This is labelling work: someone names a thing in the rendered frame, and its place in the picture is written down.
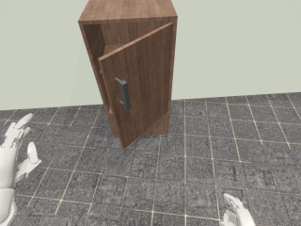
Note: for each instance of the left robot hand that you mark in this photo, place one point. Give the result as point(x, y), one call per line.
point(15, 136)

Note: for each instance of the right robot hand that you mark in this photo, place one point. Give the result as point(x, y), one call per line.
point(242, 217)

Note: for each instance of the cupboard door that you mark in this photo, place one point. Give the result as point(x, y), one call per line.
point(145, 65)

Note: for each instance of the left robot forearm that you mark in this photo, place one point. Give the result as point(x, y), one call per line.
point(8, 208)

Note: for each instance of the handle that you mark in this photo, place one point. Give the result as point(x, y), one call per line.
point(126, 102)

